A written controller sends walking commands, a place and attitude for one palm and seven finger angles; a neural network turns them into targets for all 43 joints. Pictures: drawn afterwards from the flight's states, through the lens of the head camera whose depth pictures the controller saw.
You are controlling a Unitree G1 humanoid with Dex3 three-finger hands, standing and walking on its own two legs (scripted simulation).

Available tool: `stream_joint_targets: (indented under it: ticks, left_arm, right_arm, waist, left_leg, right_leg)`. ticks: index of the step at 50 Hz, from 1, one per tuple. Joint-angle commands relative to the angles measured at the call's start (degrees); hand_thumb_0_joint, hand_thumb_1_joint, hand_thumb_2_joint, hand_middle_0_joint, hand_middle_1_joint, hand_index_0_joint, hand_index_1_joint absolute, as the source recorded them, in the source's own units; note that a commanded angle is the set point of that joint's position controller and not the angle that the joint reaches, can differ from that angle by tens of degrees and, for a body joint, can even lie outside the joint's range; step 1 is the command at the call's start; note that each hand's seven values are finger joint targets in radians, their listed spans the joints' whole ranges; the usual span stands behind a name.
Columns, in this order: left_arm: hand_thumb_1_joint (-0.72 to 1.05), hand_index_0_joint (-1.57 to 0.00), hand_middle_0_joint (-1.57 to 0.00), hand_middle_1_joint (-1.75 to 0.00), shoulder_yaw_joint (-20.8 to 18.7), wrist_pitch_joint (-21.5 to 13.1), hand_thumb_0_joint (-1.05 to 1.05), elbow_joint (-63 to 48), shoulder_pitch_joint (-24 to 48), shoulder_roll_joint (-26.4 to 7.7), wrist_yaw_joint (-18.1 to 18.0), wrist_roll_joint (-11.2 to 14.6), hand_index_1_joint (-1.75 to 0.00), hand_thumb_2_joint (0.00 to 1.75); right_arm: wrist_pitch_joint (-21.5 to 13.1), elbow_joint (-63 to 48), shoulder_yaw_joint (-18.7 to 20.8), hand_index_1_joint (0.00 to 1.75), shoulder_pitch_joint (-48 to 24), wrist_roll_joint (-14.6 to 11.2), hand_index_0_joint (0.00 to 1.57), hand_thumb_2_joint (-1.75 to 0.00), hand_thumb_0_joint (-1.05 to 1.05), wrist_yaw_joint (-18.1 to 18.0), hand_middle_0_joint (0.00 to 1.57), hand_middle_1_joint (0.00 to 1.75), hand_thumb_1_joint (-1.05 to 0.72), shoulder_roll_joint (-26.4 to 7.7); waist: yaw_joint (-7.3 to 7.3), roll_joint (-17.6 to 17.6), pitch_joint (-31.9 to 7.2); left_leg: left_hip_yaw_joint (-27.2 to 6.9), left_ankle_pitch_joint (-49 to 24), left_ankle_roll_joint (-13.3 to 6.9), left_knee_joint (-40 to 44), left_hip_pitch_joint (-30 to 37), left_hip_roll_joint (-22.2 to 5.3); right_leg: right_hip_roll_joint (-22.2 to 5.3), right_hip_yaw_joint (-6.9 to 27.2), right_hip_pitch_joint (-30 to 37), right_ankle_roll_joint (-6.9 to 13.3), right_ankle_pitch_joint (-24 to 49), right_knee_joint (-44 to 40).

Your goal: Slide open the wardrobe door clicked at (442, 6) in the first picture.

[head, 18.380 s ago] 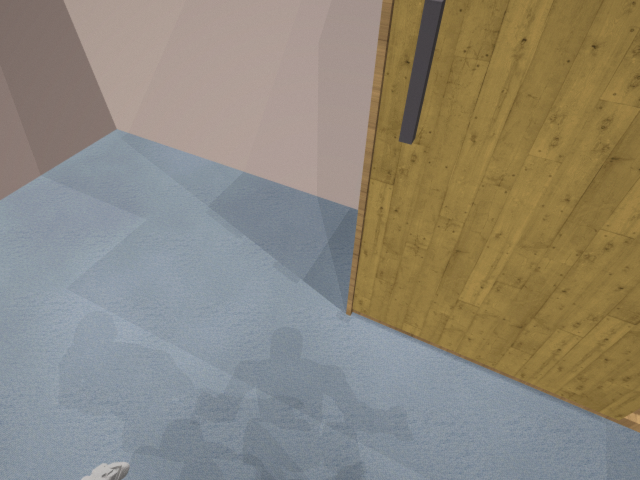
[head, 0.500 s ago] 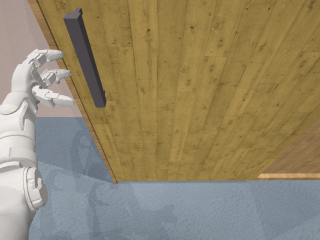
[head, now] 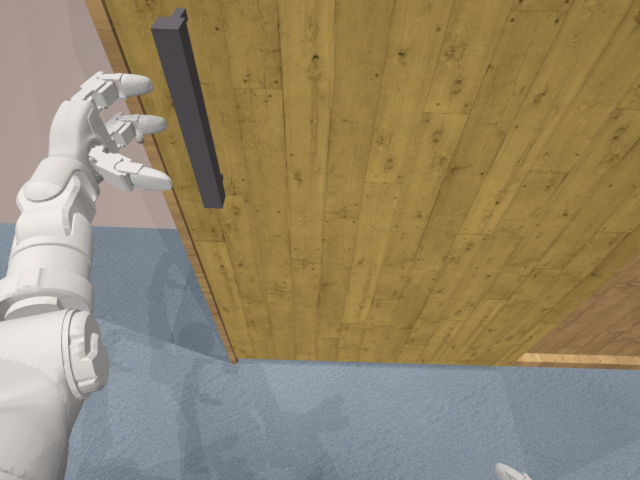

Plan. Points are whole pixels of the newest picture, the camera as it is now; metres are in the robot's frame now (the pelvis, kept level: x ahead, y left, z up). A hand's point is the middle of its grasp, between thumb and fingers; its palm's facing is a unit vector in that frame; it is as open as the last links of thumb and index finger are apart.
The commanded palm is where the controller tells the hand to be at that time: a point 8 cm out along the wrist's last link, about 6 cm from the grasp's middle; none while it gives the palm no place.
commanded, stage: move the hooked fingers beside the handle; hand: left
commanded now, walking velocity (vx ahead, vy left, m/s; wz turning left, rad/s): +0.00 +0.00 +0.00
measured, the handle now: (199, 121) +0.52 +0.15 +0.17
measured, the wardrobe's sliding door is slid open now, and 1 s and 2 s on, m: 0.00 0.00 0.00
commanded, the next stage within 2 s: feel for the door with the fingertips in 0.32 s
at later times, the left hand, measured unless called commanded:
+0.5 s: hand (131, 149) +0.46 +0.22 +0.18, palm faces -0.04 -1.00 +0.01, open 14.0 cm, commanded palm +0.44 +0.26 +0.18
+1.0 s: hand (168, 148) +0.46 +0.17 +0.18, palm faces -0.01 -1.00 -0.01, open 14.0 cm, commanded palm +0.44 +0.22 +0.18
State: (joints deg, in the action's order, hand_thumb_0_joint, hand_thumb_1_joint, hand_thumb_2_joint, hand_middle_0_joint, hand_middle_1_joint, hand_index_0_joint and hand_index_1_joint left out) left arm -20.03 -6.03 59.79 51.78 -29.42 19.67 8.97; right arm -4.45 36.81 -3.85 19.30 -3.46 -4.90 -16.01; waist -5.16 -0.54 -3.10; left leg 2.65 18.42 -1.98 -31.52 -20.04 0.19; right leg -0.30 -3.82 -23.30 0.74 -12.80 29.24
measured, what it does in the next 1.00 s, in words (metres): stands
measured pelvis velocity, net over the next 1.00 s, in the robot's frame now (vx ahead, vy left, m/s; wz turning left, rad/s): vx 0.00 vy -0.01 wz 0.00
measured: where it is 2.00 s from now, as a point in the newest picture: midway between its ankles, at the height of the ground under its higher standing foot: outside the picture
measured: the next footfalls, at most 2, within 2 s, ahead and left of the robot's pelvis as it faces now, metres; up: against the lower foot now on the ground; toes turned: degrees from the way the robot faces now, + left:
none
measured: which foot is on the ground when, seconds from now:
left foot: down 0.00-1.00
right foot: down 0.00-1.00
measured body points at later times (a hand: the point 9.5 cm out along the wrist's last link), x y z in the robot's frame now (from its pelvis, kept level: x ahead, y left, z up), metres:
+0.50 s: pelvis +0.01 +0.00 +0.00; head +0.04 +0.00 +0.45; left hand +0.45 +0.27 +0.18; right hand +0.08 -0.27 -0.11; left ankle -0.03 +0.09 -0.73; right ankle +0.02 -0.11 -0.73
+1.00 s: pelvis +0.00 -0.01 +0.00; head +0.03 -0.01 +0.45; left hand +0.45 +0.23 +0.18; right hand +0.08 -0.26 -0.11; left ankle -0.03 +0.09 -0.73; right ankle +0.02 -0.11 -0.73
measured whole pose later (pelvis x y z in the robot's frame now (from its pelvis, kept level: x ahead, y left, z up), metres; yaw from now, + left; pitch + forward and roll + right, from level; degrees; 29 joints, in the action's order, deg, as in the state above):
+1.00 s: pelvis +0.00 -0.01 +0.00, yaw +0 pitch +6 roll -1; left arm -16.2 -2.8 55.2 49.7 -24.3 13.6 8.8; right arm -3.4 37.5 -3.4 19.7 -3.5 -4.3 -15.1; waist -4.0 -1.4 -2.5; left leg 2.5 18.0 -1.6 -30.7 -18.3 0.1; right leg -0.1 -3.8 -21.8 1.1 -12.8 29.1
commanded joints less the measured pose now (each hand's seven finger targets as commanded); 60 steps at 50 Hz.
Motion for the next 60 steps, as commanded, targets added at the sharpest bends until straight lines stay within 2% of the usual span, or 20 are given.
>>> stream_joint_targets:
  ticks: [1, 2, 5, 9, 14, 16, 26, 31, 33, 36, 37, 39, 42, 44, 46, 48, 52, 54, 57, 60]
  left_arm:
    - [-0.50, -0.30, -0.30, -1.20, -2.7, -2.6, 0.00, -6.8, 22.2, -17.4, 0.4, 0.0, -1.20, 0.30]
    - [-0.50, -0.30, -0.30, -1.20, -1.4, -2.1, 0.00, -6.1, 21.6, -15.6, 1.0, 0.3, -1.20, 0.30]
    - [-0.50, -0.30, -0.30, -1.20, -2.8, -2.6, 0.00, -10.3, 20.5, -16.4, 2.7, 2.0, -1.20, 0.30]
    - [-0.50, -0.30, -0.30, -1.20, -4.3, -4.1, 0.00, -17.9, 23.4, -17.8, 3.6, 3.6, -1.20, 0.30]
    - [-0.50, -0.30, -0.30, -1.20, -2.5, -2.8, 0.00, -19.2, 25.3, -16.1, 2.5, 3.2, -1.20, 0.30]
    - [-0.50, -0.30, -0.30, -1.20, -2.1, -2.0, 0.00, -19.8, 24.5, -15.8, 2.1, 2.8, -1.20, 0.30]
    - [-0.50, -0.30, -0.30, -1.20, 1.0, -0.7, 0.00, -16.8, 24.3, -11.4, 1.3, 3.6, -1.20, 0.30]
    - [-0.50, -0.30, -0.30, -1.20, 1.9, -1.7, 0.00, -21.1, 25.5, -9.1, -0.8, 3.2, -1.20, 0.30]
    - [-0.50, -0.30, -0.30, -1.20, 0.0, -1.6, 0.00, -22.2, 24.1, -10.6, -1.8, 2.8, -1.20, 0.30]
    - [-0.50, -0.30, -0.30, -1.20, 1.6, -0.8, 0.00, -22.4, 21.9, -7.8, -2.9, 2.9, -1.20, 0.30]
    - [-0.50, -0.30, -0.30, -1.20, 3.4, -0.3, 0.00, -23.0, 22.8, -5.6, -3.2, 2.7, -1.20, 0.30]
    - [-0.50, -0.30, -0.30, -1.20, 3.9, 0.5, 0.00, -22.2, 23.9, -4.4, -4.2, 2.2, -1.20, 0.30]
    - [-0.50, -0.30, -0.30, -1.20, -0.5, 0.6, 0.00, -21.6, 23.0, -9.5, -6.0, 1.7, -1.20, 0.30]
    - [-0.50, -0.30, -0.30, -1.20, -1.0, 0.2, 0.00, -19.8, 24.3, -9.9, -6.5, 1.2, -1.20, 0.30]
    - [-0.50, -0.30, -0.30, -1.20, 2.2, -0.7, 0.00, -18.8, 27.7, -7.6, -6.4, 0.7, -1.20, 0.30]
    - [-0.50, -0.30, -0.30, -1.20, 2.1, -1.5, 0.00, -16.4, 29.2, -8.1, -6.1, 0.2, -1.20, 0.30]
    - [-0.50, -0.30, -0.30, -1.20, 2.6, -3.7, 0.00, -16.0, 33.0, -8.3, -4.8, 0.4, -1.20, 0.30]
    - [-0.50, -0.30, -0.30, -1.20, 2.8, -3.8, 0.00, -13.0, 32.5, -8.0, -4.1, 0.6, -1.20, 0.30]
    - [-0.50, -0.30, -0.30, -1.20, 0.0, -3.2, 0.00, -7.0, 29.6, -11.1, -3.7, 1.0, -1.20, 0.30]
    - [-0.50, -0.30, -0.30, -1.20, -0.8, -3.4, 0.00, -6.6, 31.3, -13.2, -3.9, 0.1, -1.20, 0.30]
  right_arm:
    - [-0.9, -5.4, 3.7, 0.30, 4.5, -0.2, 0.20, -0.90, 0.00, -0.3, 0.20, 0.30, -0.90, -9.8]
    - [-0.8, -5.7, 3.6, 0.30, 4.0, -0.3, 0.20, -0.90, 0.00, -0.2, 0.20, 0.30, -0.90, -9.8]
    - [-0.5, -6.8, 4.3, 0.30, 4.7, -0.2, 0.20, -0.90, 0.00, -0.2, 0.20, 0.30, -0.90, -10.3]
    - [-0.5, -6.7, 4.6, 0.30, 4.3, -0.1, 0.20, -0.90, 0.00, -0.3, 0.20, 0.30, -0.90, -10.0]
    - [-0.6, -5.3, 4.4, 0.30, 4.0, -0.4, 0.20, -0.90, 0.00, -0.6, 0.20, 0.30, -0.90, -9.5]
    - [-0.7, -5.3, 4.6, 0.30, 4.1, -0.3, 0.20, -0.90, 0.00, -0.6, 0.20, 0.30, -0.90, -9.5]
    - [-0.7, -5.7, 4.4, 0.30, 3.4, -0.4, 0.20, -0.90, 0.00, -0.4, 0.20, 0.30, -0.90, -9.4]
    - [-1.1, -6.1, 4.3, 0.30, 2.6, -0.1, 0.20, -0.90, 0.00, 0.1, 0.20, 0.30, -0.90, -8.8]
    - [-1.2, -6.2, 4.3, 0.30, 2.2, -0.1, 0.20, -0.90, 0.00, 0.3, 0.20, 0.30, -0.90, -8.7]
    - [-1.0, -6.3, 4.3, 0.30, 1.9, -0.2, 0.20, -0.90, 0.00, 0.6, 0.20, 0.30, -0.90, -8.3]
    - [-0.9, -6.4, 4.2, 0.30, 1.1, -0.3, 0.20, -0.90, 0.00, 0.7, 0.20, 0.30, -0.90, -8.1]
    - [-1.0, -6.0, 4.2, 0.30, 1.1, -0.2, 0.20, -0.90, 0.00, 0.7, 0.20, 0.30, -0.90, -7.9]
    - [-0.6, -6.1, 4.2, 0.30, 1.3, -0.1, 0.20, -0.90, 0.00, 0.5, 0.20, 0.30, -0.90, -8.2]
    - [-0.7, -5.8, 4.0, 0.30, 1.5, 0.0, 0.20, -0.90, 0.00, 0.3, 0.20, 0.30, -0.90, -8.0]
    - [-0.7, -5.4, 4.0, 0.30, 1.7, 0.0, 0.20, -0.90, 0.00, 0.1, 0.20, 0.30, -0.90, -8.0]
    - [-1.1, -4.9, 3.9, 0.30, 2.1, 0.0, 0.20, -0.90, 0.00, -0.1, 0.20, 0.30, -0.90, -8.2]
    - [-1.8, -4.0, 4.1, 0.30, 3.2, 0.1, 0.20, -0.90, 0.00, -0.3, 0.20, 0.30, -0.90, -8.3]
    - [-1.9, -3.6, 3.9, 0.30, 3.6, 0.1, 0.20, -0.90, 0.00, -0.3, 0.20, 0.30, -0.90, -8.3]
    - [-1.6, -2.9, 4.0, 0.30, 4.8, 0.0, 0.20, -0.90, 0.00, -0.3, 0.20, 0.30, -0.90, -9.1]
    - [-1.6, -3.3, 4.1, 0.30, 5.2, 0.2, 0.20, -0.90, 0.00, -0.1, 0.20, 0.30, -0.90, -9.4]
  waist:
    - [1.40, -3.8, -17.7]
    - [1.10, -3.2, -15.7]
    - [1.60, 1.4, -19.6]
    - [1.37, -0.9, -22.6]
    - [0.39, -5.1, -18.0]
    - [0.64, -7.1, -19.1]
    - [-0.19, -1.7, -17.2]
    - [0.40, -4.6, -20.6]
    - [1.18, -4.1, -21.1]
    - [1.35, -1.9, -19.6]
    - [1.06, -4.0, -18.7]
    - [0.73, -3.6, -16.9]
    - [1.72, -0.4, -18.0]
    - [1.64, 1.2, -17.4]
    - [0.07, 0.6, -16.2]
    - [0.00, -0.5, -15.7]
    - [-0.64, -3.9, -20.2]
    - [-0.82, -3.1, -19.7]
    - [-0.63, 2.0, -16.7]
    - [-0.54, 0.6, -17.9]
  left_leg:
    - [-3.9, -21.6, 0.6, 3.2, 5.0, -0.8]
    - [-3.5, -20.6, 0.4, 3.2, 4.1, -0.9]
    - [-3.4, -21.1, 0.1, 3.3, 4.6, -1.1]
    - [-3.4, -23.1, -0.1, 2.5, 7.9, -1.2]
    - [-3.7, -21.5, 0.1, 3.3, 8.5, -1.2]
    - [-3.6, -22.5, 0.2, 3.1, 9.3, -1.1]
    - [-3.7, -20.1, 0.0, 3.1, 7.4, -1.0]
    - [-4.1, -23.3, 0.3, 2.4, 10.6, -1.1]
    - [-4.3, -24.9, 0.6, 2.6, 10.7, -1.3]
    - [-4.2, -26.1, 0.5, 2.8, 10.1, -1.5]
    - [-4.1, -25.5, 0.6, 2.9, 10.2, -1.4]
    - [-4.1, -22.8, 0.6, 3.4, 9.5, -1.3]
    - [-3.9, -20.8, 0.2, 4.0, 7.9, -1.1]
    - [-3.6, -19.2, 0.0, 4.3, 6.3, -0.9]
    - [-3.5, -17.2, -0.2, 4.2, 6.3, -0.9]
    - [-3.7, -15.6, -0.2, 4.2, 6.1, -0.7]
    - [-3.8, -17.8, 0.1, 3.4, 8.8, -0.6]
    - [-3.8, -17.3, 0.1, 3.2, 7.7, -0.4]
    - [-3.3, -15.1, -0.3, 3.4, 3.1, -0.4]
    - [-2.9, -14.1, -0.5, 3.4, 1.5, -0.1]
  right_leg:
    - [0.0, 1.9, 10.6, 1.4, 18.1, -0.5]
    - [0.1, 2.1, 9.6, 1.3, 18.1, -0.7]
    - [0.4, 2.2, 12.3, 1.0, 19.7, -0.2]
    - [0.6, 2.8, 12.8, 1.0, 21.1, -0.4]
    - [0.7, 2.2, 9.7, 1.2, 18.2, -1.6]
    - [0.5, 2.1, 9.9, 1.4, 18.1, -1.6]
    - [0.4, 1.8, 9.5, 1.3, 17.5, -1.4]
    - [0.4, 1.9, 9.3, 1.3, 18.5, -0.9]
    - [0.6, 1.9, 10.1, 1.3, 19.5, -0.6]
    - [0.6, 1.4, 10.7, 1.2, 19.7, -0.8]
    - [0.6, 1.6, 9.6, 1.2, 19.2, -0.8]
    - [0.6, 1.5, 8.7, 1.2, 17.6, -1.2]
    - [0.6, 1.8, 11.6, 1.3, 17.7, -1.3]
    - [0.4, 2.0, 12.7, 1.2, 17.7, -1.3]
    - [0.2, 2.1, 11.4, 1.1, 15.9, -1.8]
    - [0.3, 2.4, 10.0, 1.1, 14.6, -1.9]
    - [0.3, 2.6, 10.3, 1.3, 16.3, -1.3]
    - [0.4, 2.6, 10.1, 1.2, 16.4, -1.2]
    - [0.3, 2.7, 11.1, 0.9, 16.3, -1.3]
    - [0.0, 3.3, 11.9, 0.8, 16.4, -1.0]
